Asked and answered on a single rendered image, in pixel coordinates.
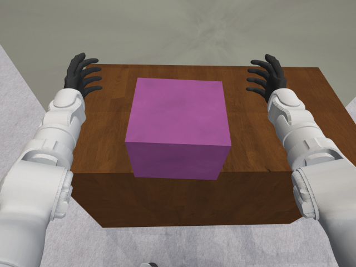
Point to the right robot hand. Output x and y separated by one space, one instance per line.
274 76

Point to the carton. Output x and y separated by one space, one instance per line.
178 129

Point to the right robot upper arm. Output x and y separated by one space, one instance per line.
327 192

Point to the left robot hand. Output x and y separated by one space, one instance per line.
75 75

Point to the pedestal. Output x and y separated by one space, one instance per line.
254 186

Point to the right robot forearm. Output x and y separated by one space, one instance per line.
301 137

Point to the left robot forearm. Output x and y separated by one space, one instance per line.
57 135

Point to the left robot upper arm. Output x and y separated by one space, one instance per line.
35 193

